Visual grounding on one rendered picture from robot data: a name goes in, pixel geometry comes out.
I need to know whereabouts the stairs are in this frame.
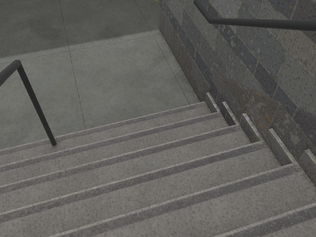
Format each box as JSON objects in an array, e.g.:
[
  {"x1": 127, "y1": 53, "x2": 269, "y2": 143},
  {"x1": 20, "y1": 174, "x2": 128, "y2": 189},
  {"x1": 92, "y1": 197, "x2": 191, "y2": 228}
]
[{"x1": 0, "y1": 101, "x2": 316, "y2": 237}]

